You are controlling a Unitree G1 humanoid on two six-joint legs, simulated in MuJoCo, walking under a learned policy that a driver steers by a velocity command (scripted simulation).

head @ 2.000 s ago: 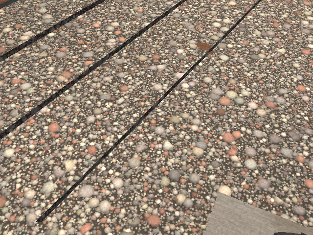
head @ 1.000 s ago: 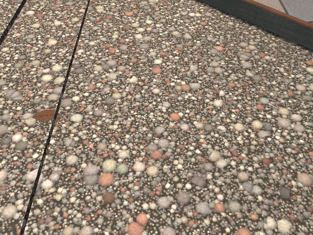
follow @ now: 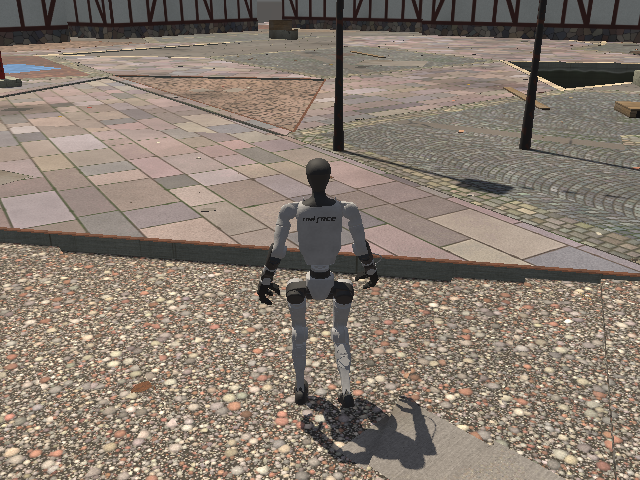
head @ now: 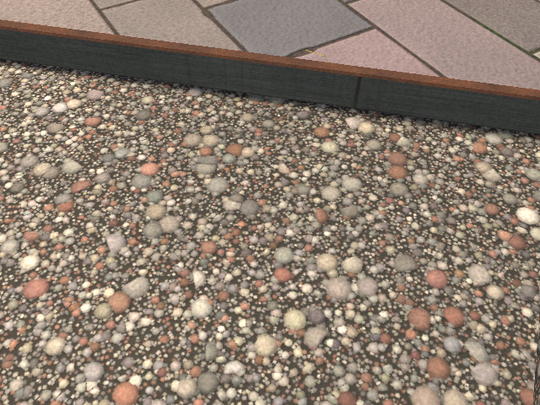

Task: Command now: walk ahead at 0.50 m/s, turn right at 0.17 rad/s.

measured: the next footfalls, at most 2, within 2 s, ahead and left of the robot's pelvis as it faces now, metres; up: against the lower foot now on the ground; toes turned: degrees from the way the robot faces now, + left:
right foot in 0.34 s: +0.36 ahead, -0.14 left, +0.00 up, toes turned +4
left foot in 0.76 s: +0.28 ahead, +0.11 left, +0.00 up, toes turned +19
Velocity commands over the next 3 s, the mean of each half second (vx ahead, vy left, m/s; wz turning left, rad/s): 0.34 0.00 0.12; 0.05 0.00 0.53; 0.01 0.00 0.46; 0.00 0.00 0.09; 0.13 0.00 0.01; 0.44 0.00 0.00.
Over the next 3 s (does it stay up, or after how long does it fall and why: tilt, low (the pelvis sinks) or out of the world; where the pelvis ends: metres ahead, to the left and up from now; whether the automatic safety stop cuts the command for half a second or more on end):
stays up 0.49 0.20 0.00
